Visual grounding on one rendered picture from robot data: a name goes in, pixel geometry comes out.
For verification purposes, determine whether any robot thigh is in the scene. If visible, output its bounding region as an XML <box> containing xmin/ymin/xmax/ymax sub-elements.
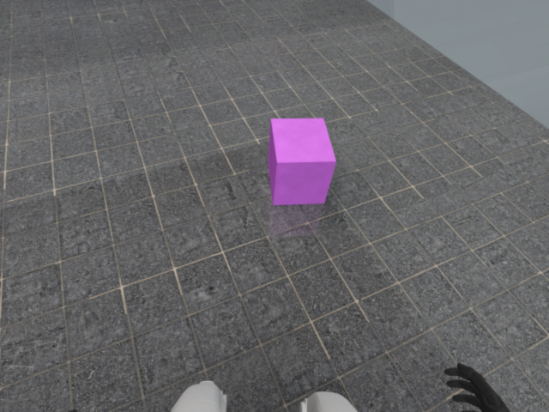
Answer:
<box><xmin>171</xmin><ymin>384</ymin><xmax>226</xmax><ymax>412</ymax></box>
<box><xmin>299</xmin><ymin>391</ymin><xmax>358</xmax><ymax>412</ymax></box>

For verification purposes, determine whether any right robot thigh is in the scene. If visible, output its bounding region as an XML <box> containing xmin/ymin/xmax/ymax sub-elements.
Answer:
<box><xmin>299</xmin><ymin>391</ymin><xmax>358</xmax><ymax>412</ymax></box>

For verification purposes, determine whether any left robot thigh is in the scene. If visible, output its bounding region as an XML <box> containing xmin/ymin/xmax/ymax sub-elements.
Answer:
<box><xmin>171</xmin><ymin>384</ymin><xmax>226</xmax><ymax>412</ymax></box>

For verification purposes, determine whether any carton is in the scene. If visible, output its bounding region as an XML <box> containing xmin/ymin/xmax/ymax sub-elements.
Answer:
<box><xmin>268</xmin><ymin>118</ymin><xmax>336</xmax><ymax>205</ymax></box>

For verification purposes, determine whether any robot right hand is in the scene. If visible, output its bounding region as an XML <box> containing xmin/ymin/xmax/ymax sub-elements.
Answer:
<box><xmin>444</xmin><ymin>363</ymin><xmax>510</xmax><ymax>412</ymax></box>

